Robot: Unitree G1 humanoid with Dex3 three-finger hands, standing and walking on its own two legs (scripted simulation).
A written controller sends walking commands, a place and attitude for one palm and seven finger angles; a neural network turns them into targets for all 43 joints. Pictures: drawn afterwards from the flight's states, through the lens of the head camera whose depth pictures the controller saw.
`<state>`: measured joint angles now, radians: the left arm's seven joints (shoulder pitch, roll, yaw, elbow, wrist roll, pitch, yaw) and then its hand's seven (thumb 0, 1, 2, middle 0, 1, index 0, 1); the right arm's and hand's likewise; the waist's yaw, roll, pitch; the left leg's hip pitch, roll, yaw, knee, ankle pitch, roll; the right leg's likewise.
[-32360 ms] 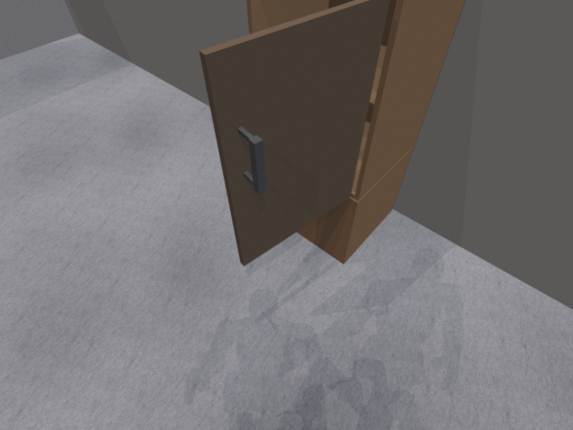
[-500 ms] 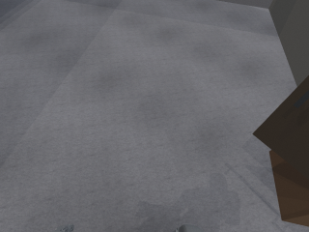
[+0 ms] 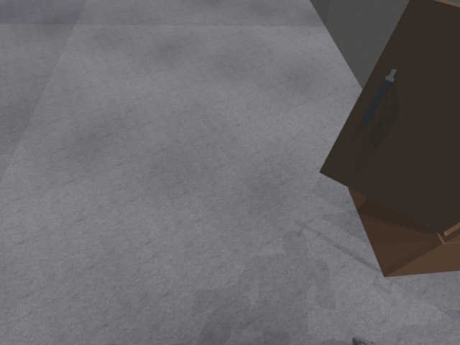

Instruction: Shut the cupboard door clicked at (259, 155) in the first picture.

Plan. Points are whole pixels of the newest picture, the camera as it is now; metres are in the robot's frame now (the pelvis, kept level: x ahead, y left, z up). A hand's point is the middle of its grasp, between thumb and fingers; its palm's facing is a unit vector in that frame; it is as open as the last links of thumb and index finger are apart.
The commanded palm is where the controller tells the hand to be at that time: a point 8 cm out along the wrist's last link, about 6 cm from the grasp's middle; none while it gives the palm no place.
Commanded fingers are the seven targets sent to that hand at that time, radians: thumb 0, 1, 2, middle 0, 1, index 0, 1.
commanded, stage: turn to face it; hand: left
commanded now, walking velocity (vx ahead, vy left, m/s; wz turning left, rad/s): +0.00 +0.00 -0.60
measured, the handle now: (378, 97) +0.67 -0.32 +0.04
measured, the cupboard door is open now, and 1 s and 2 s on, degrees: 51 51 51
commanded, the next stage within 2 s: take the last steps up to it in 0.88 s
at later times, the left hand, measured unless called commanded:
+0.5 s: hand (165, 314) +0.19 +0.14 -0.14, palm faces -0.29 -0.91 -0.28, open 7.4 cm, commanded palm none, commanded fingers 0.00 0.90 0.90 -0.20 -0.30 -0.20 -0.30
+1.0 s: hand (168, 306) +0.21 +0.14 -0.16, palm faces -0.43 -0.88 -0.19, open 7.4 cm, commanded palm none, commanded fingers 0.00 0.90 0.90 -0.20 -0.30 -0.20 -0.30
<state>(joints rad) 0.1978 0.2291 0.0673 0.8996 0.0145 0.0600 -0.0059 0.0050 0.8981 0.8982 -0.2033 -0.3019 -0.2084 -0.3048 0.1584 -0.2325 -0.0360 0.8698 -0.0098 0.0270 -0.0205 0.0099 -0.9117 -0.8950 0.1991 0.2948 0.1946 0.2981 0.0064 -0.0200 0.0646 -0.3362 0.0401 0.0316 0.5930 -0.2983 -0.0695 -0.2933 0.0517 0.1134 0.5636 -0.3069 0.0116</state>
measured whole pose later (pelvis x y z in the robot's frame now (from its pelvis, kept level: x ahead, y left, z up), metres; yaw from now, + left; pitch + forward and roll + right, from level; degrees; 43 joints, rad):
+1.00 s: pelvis +0.05 -0.01 +0.01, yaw -29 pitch +1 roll -2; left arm 0.18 0.24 0.08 0.95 0.01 0.08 -0.01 0.01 0.90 0.90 -0.20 -0.30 -0.20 -0.30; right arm 0.23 -0.17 -0.01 0.94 -0.04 0.01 -0.04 0.01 -0.91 -0.89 0.20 0.30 0.20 0.30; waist 0.00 -0.02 0.07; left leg -0.22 0.08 0.11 0.48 -0.28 0.02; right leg -0.41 0.01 0.00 0.95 -0.47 0.04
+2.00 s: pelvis +0.19 -0.23 +0.00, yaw -36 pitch +0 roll +1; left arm 0.12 0.16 0.03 1.01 0.02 -0.01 0.01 0.00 0.90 0.90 -0.20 -0.30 -0.20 -0.30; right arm 0.29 -0.19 -0.05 1.08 -0.01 0.04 -0.03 0.01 -0.91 -0.89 0.20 0.29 0.20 0.30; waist -0.04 0.04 0.08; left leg -0.27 0.06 0.06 0.80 -0.56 -0.04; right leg -0.34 -0.06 -0.07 0.57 -0.22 0.00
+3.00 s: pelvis +0.16 -0.19 +0.02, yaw -37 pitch -1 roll +0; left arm 0.29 0.13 0.00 1.13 0.00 0.01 0.03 0.01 0.92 0.90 -0.20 -0.30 -0.20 -0.30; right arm 0.34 -0.14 0.00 1.17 -0.01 0.01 -0.03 0.01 -0.91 -0.90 0.20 0.29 0.19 0.30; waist -0.02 -0.03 0.03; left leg -0.19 0.01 0.07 0.37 -0.16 0.01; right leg -0.11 0.02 0.01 0.39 -0.25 -0.02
